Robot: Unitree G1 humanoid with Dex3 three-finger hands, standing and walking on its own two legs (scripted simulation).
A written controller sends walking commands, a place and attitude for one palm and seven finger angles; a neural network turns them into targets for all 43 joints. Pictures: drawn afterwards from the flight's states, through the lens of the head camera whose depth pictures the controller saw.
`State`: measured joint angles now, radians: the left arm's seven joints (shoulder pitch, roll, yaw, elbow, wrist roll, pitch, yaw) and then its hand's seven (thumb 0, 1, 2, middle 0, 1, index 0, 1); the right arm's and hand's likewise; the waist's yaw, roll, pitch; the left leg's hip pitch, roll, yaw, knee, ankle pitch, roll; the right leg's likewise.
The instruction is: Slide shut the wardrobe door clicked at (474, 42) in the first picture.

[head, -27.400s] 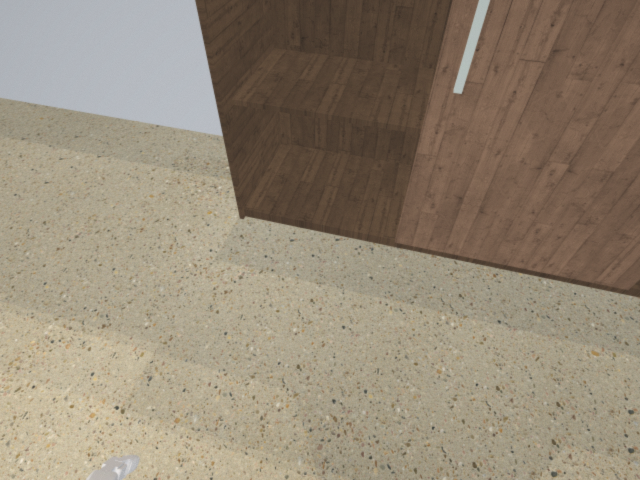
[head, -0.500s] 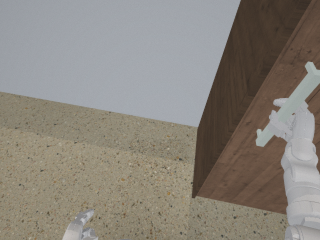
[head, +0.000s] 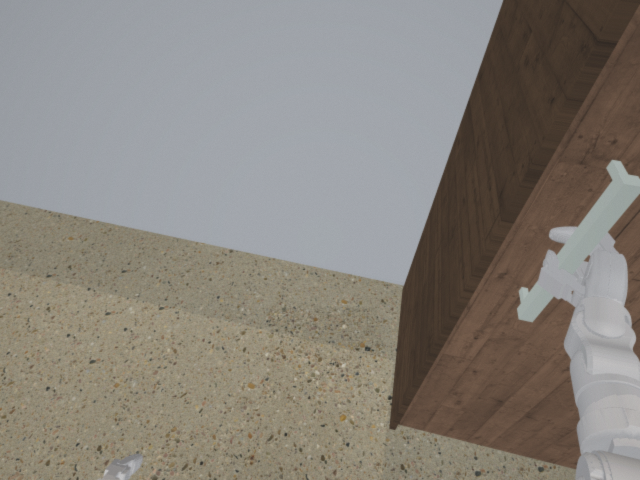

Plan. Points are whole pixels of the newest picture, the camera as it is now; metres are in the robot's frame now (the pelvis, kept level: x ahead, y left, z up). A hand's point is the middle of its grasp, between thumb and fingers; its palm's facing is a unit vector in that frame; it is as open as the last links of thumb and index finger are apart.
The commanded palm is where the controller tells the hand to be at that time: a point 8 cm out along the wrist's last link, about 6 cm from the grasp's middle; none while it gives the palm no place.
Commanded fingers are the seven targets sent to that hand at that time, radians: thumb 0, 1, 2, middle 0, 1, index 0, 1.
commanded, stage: stop walking and hold the door there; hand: right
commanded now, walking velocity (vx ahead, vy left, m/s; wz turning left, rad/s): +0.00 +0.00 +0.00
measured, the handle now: (565, 250) +0.42 -0.31 +0.10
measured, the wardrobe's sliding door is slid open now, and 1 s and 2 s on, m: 0.00 0.00 0.00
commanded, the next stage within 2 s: loosen the grip on the handle in 0.50 s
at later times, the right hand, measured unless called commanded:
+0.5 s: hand (547, 272) +0.38 -0.28 +0.09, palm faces +0.47 +0.84 -0.26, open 5.8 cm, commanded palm +0.33 -0.32 +0.09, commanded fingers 0.00 -0.90 -0.90 0.45 1.40 0.45 1.40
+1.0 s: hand (543, 273) +0.38 -0.28 +0.09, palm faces +0.49 +0.84 -0.23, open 12.3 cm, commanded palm +0.35 -0.29 +0.08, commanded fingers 0.00 0.55 -0.20 0.30 1.22 0.30 1.22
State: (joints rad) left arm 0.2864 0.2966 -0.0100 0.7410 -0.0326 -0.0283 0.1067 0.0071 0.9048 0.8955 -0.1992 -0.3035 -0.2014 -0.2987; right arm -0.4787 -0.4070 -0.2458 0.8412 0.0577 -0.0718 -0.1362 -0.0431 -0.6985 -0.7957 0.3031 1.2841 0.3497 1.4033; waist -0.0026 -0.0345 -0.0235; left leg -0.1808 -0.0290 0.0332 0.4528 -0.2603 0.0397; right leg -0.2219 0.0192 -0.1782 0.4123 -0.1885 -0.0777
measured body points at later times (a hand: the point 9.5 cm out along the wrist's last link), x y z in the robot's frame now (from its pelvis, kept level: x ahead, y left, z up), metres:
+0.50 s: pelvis +0.02 +0.03 +0.00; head +0.01 +0.05 +0.45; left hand +0.15 +0.30 -0.11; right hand +0.35 -0.32 +0.11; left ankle -0.01 +0.09 -0.74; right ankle +0.03 -0.06 -0.74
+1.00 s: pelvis -0.02 +0.02 -0.01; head +0.01 +0.01 +0.44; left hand +0.07 +0.27 -0.13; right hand +0.35 -0.32 +0.10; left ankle -0.01 +0.09 -0.74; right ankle +0.03 -0.07 -0.74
